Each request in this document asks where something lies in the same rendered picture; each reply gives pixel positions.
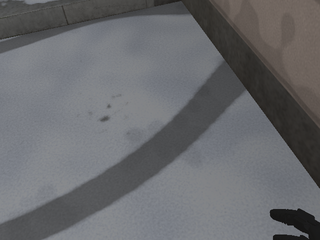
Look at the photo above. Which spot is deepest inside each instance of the robot right hand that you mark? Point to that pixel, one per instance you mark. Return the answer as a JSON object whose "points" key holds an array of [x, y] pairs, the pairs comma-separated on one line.
{"points": [[300, 219]]}

